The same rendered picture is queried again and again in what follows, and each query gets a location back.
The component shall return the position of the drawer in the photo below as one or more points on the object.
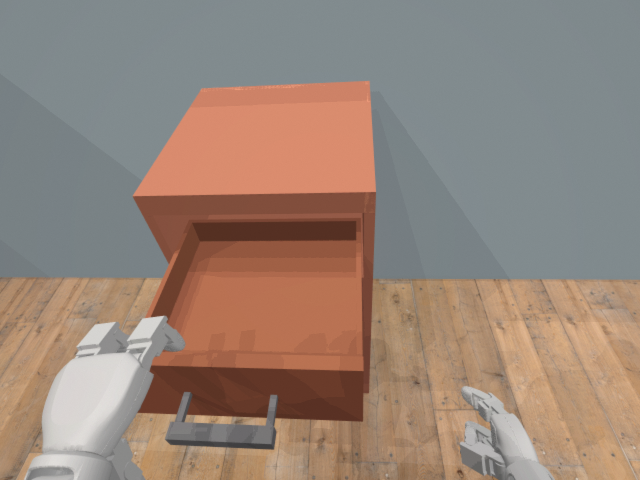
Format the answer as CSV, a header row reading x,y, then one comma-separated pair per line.
x,y
265,307

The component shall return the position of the cabinet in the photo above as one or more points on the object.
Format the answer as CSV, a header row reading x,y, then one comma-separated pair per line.
x,y
269,152

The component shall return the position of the left robot forearm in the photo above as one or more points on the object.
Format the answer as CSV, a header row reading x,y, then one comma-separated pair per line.
x,y
69,465

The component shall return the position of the handle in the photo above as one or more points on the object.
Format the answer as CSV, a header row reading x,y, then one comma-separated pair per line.
x,y
222,435

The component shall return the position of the right robot forearm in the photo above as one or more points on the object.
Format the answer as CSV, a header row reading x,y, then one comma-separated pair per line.
x,y
527,470

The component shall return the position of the robot right hand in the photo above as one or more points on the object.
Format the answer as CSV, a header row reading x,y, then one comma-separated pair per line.
x,y
491,452

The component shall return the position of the robot left hand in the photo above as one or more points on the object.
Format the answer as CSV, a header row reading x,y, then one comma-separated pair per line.
x,y
95,397

